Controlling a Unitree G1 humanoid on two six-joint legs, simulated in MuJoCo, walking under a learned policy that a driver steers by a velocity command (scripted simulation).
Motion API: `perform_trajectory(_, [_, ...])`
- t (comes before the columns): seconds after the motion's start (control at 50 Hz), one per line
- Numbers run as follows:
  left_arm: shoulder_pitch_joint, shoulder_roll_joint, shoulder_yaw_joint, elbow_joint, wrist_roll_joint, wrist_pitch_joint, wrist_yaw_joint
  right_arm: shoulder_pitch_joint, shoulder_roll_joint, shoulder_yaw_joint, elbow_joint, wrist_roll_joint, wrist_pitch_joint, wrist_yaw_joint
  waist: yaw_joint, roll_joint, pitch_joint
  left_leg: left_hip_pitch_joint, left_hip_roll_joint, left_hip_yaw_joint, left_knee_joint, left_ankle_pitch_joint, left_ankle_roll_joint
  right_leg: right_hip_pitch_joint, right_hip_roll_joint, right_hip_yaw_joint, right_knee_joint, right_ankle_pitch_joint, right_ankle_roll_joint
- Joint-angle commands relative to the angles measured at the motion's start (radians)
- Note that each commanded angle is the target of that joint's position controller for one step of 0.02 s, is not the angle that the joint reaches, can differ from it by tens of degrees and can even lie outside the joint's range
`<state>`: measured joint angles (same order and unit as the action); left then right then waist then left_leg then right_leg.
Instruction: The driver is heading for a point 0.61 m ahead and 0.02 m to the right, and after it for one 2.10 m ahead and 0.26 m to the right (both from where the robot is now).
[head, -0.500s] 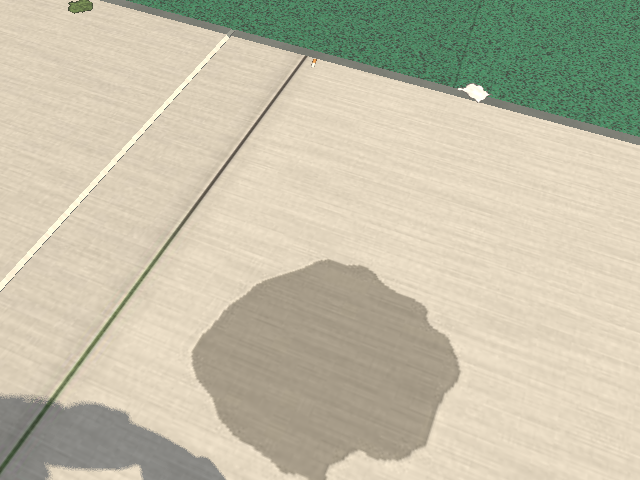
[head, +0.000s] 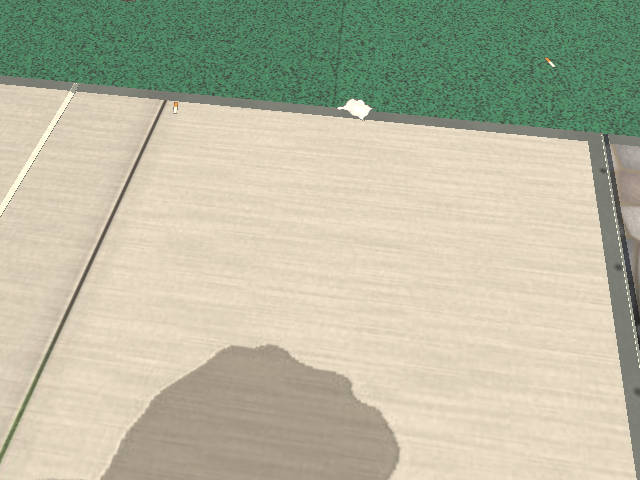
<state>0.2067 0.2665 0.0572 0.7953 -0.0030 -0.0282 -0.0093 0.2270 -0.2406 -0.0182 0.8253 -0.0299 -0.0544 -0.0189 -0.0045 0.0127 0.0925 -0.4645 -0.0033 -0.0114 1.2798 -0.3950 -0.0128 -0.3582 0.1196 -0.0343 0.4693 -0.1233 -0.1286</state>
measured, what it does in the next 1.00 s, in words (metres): steps on the spot, turning right: left foot, then right foot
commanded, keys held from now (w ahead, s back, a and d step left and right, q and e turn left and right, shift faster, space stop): e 0.26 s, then no key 0.74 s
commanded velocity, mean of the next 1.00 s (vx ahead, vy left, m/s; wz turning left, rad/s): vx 0.04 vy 0.00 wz -0.27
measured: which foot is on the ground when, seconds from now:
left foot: up 0.00-0.42, down 0.44-1.00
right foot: down 0.00-0.44, up 0.46-0.76, down 0.78-1.00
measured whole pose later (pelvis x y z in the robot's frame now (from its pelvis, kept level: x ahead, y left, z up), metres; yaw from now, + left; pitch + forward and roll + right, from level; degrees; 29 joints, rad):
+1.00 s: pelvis +0.08 +0.04 +0.01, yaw -15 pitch -2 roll +0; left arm 0.22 0.23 0.00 1.00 0.01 0.01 0.03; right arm 0.24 -0.24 -0.01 0.96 -0.01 0.01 -0.02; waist -0.01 0.01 0.04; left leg -0.17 -0.04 -0.03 0.39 -0.18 0.02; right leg -0.10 0.04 0.07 0.40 -0.26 -0.02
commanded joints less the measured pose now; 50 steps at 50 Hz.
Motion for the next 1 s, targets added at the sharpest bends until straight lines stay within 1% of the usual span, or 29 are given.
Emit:
perform_trajectory(0.02, [0.078, 0.122, 0.029, -0.036, 0.007, -0.004, 0.004, 0.117, -0.079, -0.019, -0.048, -0.013, 0.042, 0.000, -0.032, -0.008, -0.157, -0.036, 0.032, -0.024, -0.078, 0.026, -0.029, 0.132, -0.280, 0.264, -0.140, 0.745, -0.168])
perform_trajectory(0.06, [0.078, 0.152, 0.039, -0.041, 0.012, -0.005, 0.001, 0.111, -0.076, -0.018, -0.058, -0.008, 0.053, -0.003, -0.036, -0.030, -0.182, -0.034, 0.027, -0.018, -0.141, 0.068, -0.038, 0.113, -0.255, 0.251, -0.134, 0.730, -0.150])
perform_trajectory(0.1, [0.084, 0.157, 0.042, -0.047, 0.010, 0.005, 0.004, 0.065, -0.089, -0.023, -0.076, -0.007, 0.062, -0.007, -0.022, -0.057, -0.188, -0.059, 0.031, -0.022, -0.199, 0.111, -0.045, 0.114, -0.238, 0.270, -0.135, 0.613, -0.121])
perform_trajectory(0.18, [0.114, 0.165, 0.050, -0.059, 0.009, 0.031, 0.015, -0.044, -0.106, -0.028, -0.114, -0.001, 0.080, -0.011, 0.023, -0.092, -0.166, -0.121, 0.035, -0.049, -0.294, 0.149, -0.053, 0.151, -0.228, 0.369, -0.151, 0.284, -0.076])
perform_trajectory(0.24, [0.137, 0.170, 0.056, -0.064, 0.017, 0.044, 0.021, -0.099, -0.110, -0.028, -0.134, 0.005, 0.080, -0.016, 0.048, -0.110, -0.141, -0.147, 0.023, -0.071, -0.371, 0.118, -0.049, 0.199, -0.235, 0.449, -0.145, 0.159, -0.078])
perform_trajectory(0.28, [0.140, 0.169, 0.058, -0.068, 0.023, 0.048, 0.022, -0.104, -0.111, -0.025, -0.137, 0.011, 0.074, -0.019, 0.052, -0.118, -0.137, -0.130, 0.009, -0.075, -0.422, 0.081, -0.038, 0.225, -0.243, 0.474, -0.122, 0.186, -0.087])
perform_trajectory(0.36, [0.125, 0.158, 0.050, -0.070, 0.033, 0.054, 0.020, -0.078, -0.111, -0.019, -0.137, 0.029, 0.059, -0.024, 0.049, -0.129, -0.152, 0.015, -0.024, -0.052, -0.545, 0.006, -0.003, 0.224, -0.250, 0.494, -0.058, 0.411, -0.092])
perform_trajectory(0.4, [0.092, 0.155, 0.045, -0.072, 0.026, 0.058, 0.022, -0.024, -0.107, -0.016, -0.125, 0.035, 0.052, -0.026, 0.018, -0.129, -0.152, 0.134, -0.036, -0.041, -0.707, 0.041, 0.020, 0.204, -0.233, 0.505, -0.031, 0.433, -0.063])
perform_trajectory(0.42, [0.070, 0.149, 0.040, -0.075, 0.016, 0.061, 0.025, 0.016, -0.103, -0.014, -0.114, 0.029, 0.045, -0.028, -0.011, -0.116, -0.144, 0.229, -0.027, -0.043, -0.867, 0.144, 0.034, 0.165, -0.205, 0.498, -0.008, 0.349, -0.026])
perform_trajectory(0.44, [0.072, 0.123, 0.030, -0.081, 0.009, 0.058, 0.028, 0.027, -0.128, -0.019, -0.110, 0.016, 0.037, -0.035, -0.006, -0.062, -0.144, 0.332, 0.051, -0.118, -0.973, 0.230, 0.055, 0.095, -0.162, 0.469, 0.036, 0.165, 0.023])
perform_trajectory(0.46, [0.151, 0.042, 0.007, -0.086, 0.012, 0.053, 0.028, -0.015, -0.184, -0.020, -0.136, 0.001, 0.034, -0.042, 0.053, 0.164, -0.173, 0.422, 0.301, -0.359, -1.027, 0.455, 0.112, 0.012, -0.057, 0.316, 0.201, -0.235, 0.078])
perform_trajectory(0.48, [0.133, 0.116, 0.027, -0.083, 0.012, 0.061, 0.037, -0.025, -0.212, -0.025, -0.135, 0.004, 0.042, -0.031, 0.031, 0.201, -0.140, 0.332, 0.392, -0.472, -0.987, 0.710, 0.259, -0.054, 0.055, 0.171, 0.308, -0.497, 0.096])
perform_trajectory(0.5, [0.125, 0.147, 0.034, -0.069, 0.028, 0.066, 0.037, 0.008, -0.177, -0.021, -0.122, 0.012, 0.040, -0.023, 0.022, 0.124, -0.140, 0.314, 0.383, -0.441, -0.971, 0.762, 0.301, -0.033, 0.009, 0.182, 0.432, -0.492, 0.109])
perform_trajectory(0.52, [0.110, 0.139, 0.035, -0.052, 0.022, 0.068, 0.032, -0.021, -0.135, -0.008, -0.120, 0.018, 0.036, -0.018, 0.033, 0.080, -0.118, 0.298, 0.318, -0.349, -0.966, 0.740, 0.274, -0.027, -0.007, 0.190, 0.467, -0.432, 0.120])
perform_trajectory(0.54, [0.110, 0.124, 0.032, -0.038, 0.016, 0.073, 0.029, -0.050, -0.121, -0.003, -0.120, 0.013, 0.036, -0.016, 0.046, 0.080, -0.108, 0.287, 0.254, -0.268, -0.963, 0.723, 0.230, -0.010, -0.012, 0.190, 0.476, -0.386, 0.136])
perform_trajectory(0.56, [0.108, 0.114, 0.028, -0.029, 0.018, 0.078, 0.023, -0.059, -0.124, -0.003, -0.116, 0.012, 0.034, -0.021, 0.050, 0.119, -0.113, 0.302, 0.217, -0.221, -0.958, 0.745, 0.205, -0.003, -0.015, 0.182, 0.469, -0.349, 0.147])
perform_trajectory(0.58, [0.111, 0.103, 0.022, -0.018, 0.017, 0.081, 0.020, -0.053, -0.124, -0.002, -0.108, 0.011, 0.034, -0.022, 0.048, 0.138, -0.121, 0.322, 0.188, -0.185, -0.944, 0.794, 0.192, 0.007, -0.012, 0.167, 0.447, -0.340, 0.159])
perform_trajectory(0.62, [0.086, 0.083, 0.010, -0.005, 0.011, 0.085, 0.020, -0.027, -0.122, -0.001, -0.086, 0.013, 0.035, -0.019, 0.032, 0.139, -0.140, 0.360, 0.172, -0.159, -0.927, 0.812, 0.186, 0.036, -0.027, 0.132, 0.352, -0.337, 0.175])
perform_trajectory(0.66, [0.050, 0.063, -0.003, 0.006, 0.005, 0.089, 0.025, -0.001, -0.129, -0.004, -0.065, 0.013, 0.038, -0.015, 0.008, 0.149, -0.144, 0.377, 0.169, -0.166, -0.917, 0.757, 0.188, 0.083, -0.050, 0.091, 0.223, -0.339, 0.177])
perform_trajectory(0.7, [0.034, 0.064, -0.008, 0.023, -0.002, 0.090, 0.033, 0.020, -0.142, -0.010, -0.043, 0.010, 0.044, -0.013, -0.008, 0.166, -0.140, 0.386, 0.171, -0.193, -0.908, 0.712, 0.192, 0.120, -0.056, 0.069, 0.106, -0.307, 0.166])
perform_trajectory(0.72, [0.043, 0.063, -0.011, 0.037, -0.004, 0.088, 0.037, 0.016, -0.145, -0.012, -0.034, 0.011, 0.047, -0.013, 0.002, 0.160, -0.137, 0.380, 0.167, -0.199, -0.898, 0.688, 0.184, 0.152, -0.059, 0.059, 0.020, -0.250, 0.157])
perform_trajectory(0.74, [0.063, 0.058, -0.015, 0.056, -0.002, 0.082, 0.040, 0.006, -0.149, -0.015, -0.027, 0.015, 0.051, -0.013, 0.021, 0.144, -0.135, 0.357, 0.157, -0.195, -0.886, 0.653, 0.164, 0.212, -0.065, 0.054, -0.098, -0.137, 0.146])
perform_trajectory(0.76, [0.067, 0.071, -0.015, 0.070, 0.006, 0.074, 0.044, 0.012, -0.145, -0.015, -0.020, 0.017, 0.050, -0.013, 0.023, 0.122, -0.134, 0.309, 0.153, -0.203, -0.885, 0.593, 0.134, 0.287, -0.094, 0.093, -0.171, -0.027, 0.133])
perform_trajectory(0.78, [0.061, 0.106, -0.012, 0.073, 0.020, 0.063, 0.048, 0.021, -0.129, -0.011, -0.021, 0.020, 0.044, -0.009, 0.012, 0.076, -0.153, 0.245, 0.142, -0.204, -0.886, 0.488, 0.099, 0.364, -0.161, 0.165, -0.157, 0.036, 0.119])
perform_trajectory(0.8, [0.030, 0.155, -0.004, 0.081, 0.023, 0.057, 0.047, 0.044, -0.115, -0.011, -0.021, 0.026, 0.041, -0.003, -0.030, -0.024, -0.127, 0.218, 0.077, -0.146, -0.900, 0.370, 0.078, 0.334, -0.218, 0.215, -0.093, 0.150, 0.085])
perform_trajectory(0.82, [0.002, 0.112, -0.015, 0.093, 0.012, 0.051, 0.038, 0.030, -0.101, -0.007, 0.006, 0.026, 0.047, -0.005, -0.016, -0.066, -0.102, 0.280, 0.043, -0.109, -0.931, 0.274, 0.068, 0.233, -0.227, 0.217, -0.100, 0.100, 0.063])
perform_trajectory(0.84, [-0.005, 0.081, -0.026, 0.100, 0.013, 0.044, 0.034, 0.012, -0.109, -0.011, 0.021, 0.022, 0.053, -0.008, -0.005, -0.065, -0.068, 0.307, 0.042, -0.108, -0.924, 0.270, 0.063, 0.190, -0.215, 0.215, -0.121, 0.046, 0.069])
perform_trajectory(0.9, [0.023, 0.082, -0.033, 0.150, 0.013, 0.034, 0.044, 0.017, -0.115, -0.017, 0.059, 0.018, 0.059, -0.004, -0.004, -0.086, -0.053, 0.339, 0.061, -0.115, -0.917, 0.336, 0.070, 0.171, -0.193, 0.202, -0.149, 0.009, 0.083])
perform_trajectory(1.0, [0.028, 0.072, -0.041, 0.200, 0.012, 0.030, 0.046, 0.030, -0.093, -0.011, 0.132, 0.020, 0.061, -0.005, -0.005, -0.047, -0.031, 0.332, 0.059, -0.114, -0.940, 0.292, 0.056, 0.163, -0.195, 0.205, -0.171, -0.041, 0.075])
